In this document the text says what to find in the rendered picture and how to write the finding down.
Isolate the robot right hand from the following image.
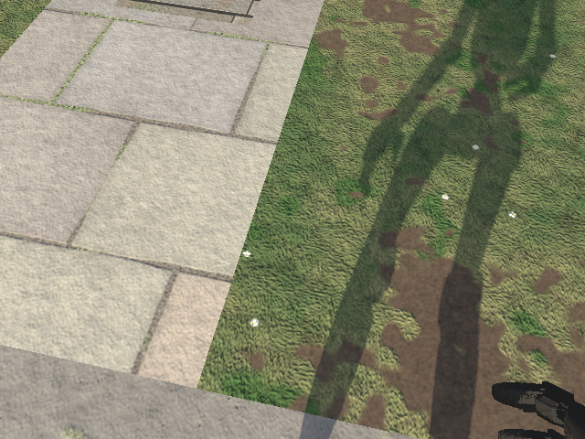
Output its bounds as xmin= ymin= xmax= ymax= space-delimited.
xmin=492 ymin=381 xmax=585 ymax=439

